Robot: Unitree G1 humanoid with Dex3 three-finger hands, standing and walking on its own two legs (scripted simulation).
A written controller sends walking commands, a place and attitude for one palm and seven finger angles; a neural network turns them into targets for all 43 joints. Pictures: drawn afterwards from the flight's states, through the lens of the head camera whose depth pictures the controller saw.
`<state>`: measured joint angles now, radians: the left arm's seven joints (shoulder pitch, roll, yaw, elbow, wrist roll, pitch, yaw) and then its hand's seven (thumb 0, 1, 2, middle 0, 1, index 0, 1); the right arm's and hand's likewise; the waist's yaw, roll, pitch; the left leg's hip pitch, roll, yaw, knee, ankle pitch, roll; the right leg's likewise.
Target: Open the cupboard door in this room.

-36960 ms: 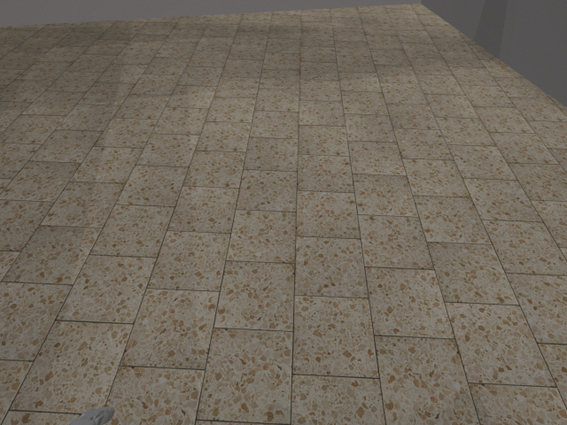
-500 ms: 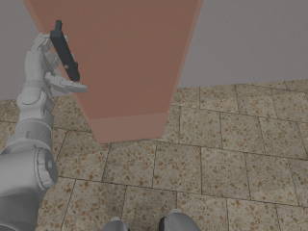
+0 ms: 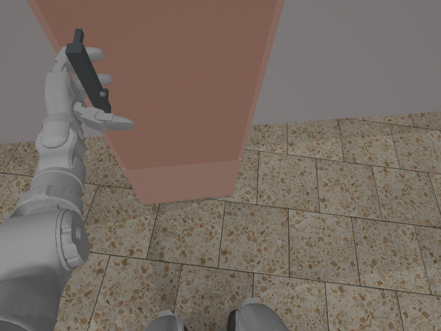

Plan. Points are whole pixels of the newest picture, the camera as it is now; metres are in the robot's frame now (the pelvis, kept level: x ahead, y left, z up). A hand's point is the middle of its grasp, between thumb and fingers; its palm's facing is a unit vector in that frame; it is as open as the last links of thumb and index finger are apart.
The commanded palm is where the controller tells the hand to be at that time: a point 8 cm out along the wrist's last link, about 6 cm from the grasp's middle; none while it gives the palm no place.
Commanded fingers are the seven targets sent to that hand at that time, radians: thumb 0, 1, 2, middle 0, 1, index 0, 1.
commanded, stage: slide the fingers in behind the handle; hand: left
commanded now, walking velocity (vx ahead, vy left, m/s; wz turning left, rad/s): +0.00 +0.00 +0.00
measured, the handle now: (92, 75) +0.57 +0.19 +0.08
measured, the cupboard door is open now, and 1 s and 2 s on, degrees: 0 1 38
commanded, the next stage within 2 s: close the thumb around the handle in 0.28 s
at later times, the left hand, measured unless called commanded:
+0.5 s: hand (105, 92) +0.52 +0.17 +0.09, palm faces +0.05 -1.00 -0.01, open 13.7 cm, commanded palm +0.49 +0.21 +0.09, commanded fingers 0.00 -0.11 0.47 -0.33 -1.24 -0.33 -1.24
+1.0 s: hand (104, 96) +0.51 +0.17 +0.09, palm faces +0.05 -1.00 -0.01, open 5.8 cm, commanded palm +0.48 +0.21 +0.09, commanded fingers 0.00 0.90 0.90 -0.40 -1.35 -0.40 -1.35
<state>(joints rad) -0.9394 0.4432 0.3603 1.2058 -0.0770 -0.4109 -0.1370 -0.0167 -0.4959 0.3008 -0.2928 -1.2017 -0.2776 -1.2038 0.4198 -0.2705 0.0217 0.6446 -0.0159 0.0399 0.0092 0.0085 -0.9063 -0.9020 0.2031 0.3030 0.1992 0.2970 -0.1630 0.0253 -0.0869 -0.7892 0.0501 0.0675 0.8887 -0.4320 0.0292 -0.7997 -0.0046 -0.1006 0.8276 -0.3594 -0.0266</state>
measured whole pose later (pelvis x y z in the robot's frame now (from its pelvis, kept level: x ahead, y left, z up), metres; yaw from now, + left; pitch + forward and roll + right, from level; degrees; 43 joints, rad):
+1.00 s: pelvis +0.01 +0.00 +0.00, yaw +0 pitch +19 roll -2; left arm -0.88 0.40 0.35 1.15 -0.08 -0.41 -0.12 0.00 0.71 0.82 -0.37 -1.33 -0.36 -1.33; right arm 0.41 -0.26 0.01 0.64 -0.02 0.05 0.02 0.01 -0.91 -0.90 0.20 0.30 0.20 0.30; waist -0.15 0.03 -0.10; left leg -0.76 0.05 0.07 0.88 -0.45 0.03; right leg -0.77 0.00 -0.09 0.81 -0.37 -0.02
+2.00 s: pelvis +0.02 -0.01 +0.02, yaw +2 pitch +8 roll +0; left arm -0.02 -0.11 -0.24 0.13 0.08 -0.10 0.59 0.01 0.67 0.73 -0.35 -1.34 -0.37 -1.35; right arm 0.13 -0.15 0.01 0.54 -0.06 0.05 0.04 0.01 -0.91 -0.90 0.20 0.30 0.20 0.30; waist 0.00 0.03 -0.11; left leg -0.49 0.02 0.05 0.77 -0.43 0.01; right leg -0.51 -0.02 -0.11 0.76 -0.39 -0.04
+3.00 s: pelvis -0.01 -0.02 +0.01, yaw +0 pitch +7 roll +1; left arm -0.06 -0.12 -0.23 0.21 0.08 -0.13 0.65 -0.01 -0.47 0.31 -0.27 -0.86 -0.25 -0.86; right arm 0.17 -0.18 0.00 0.60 -0.06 0.02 -0.01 0.02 -0.91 -0.90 0.20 0.30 0.20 0.30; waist -0.01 0.04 -0.10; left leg -0.51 -0.01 -0.03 0.80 -0.40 -0.02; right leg -0.55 0.00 -0.09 0.81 -0.37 -0.06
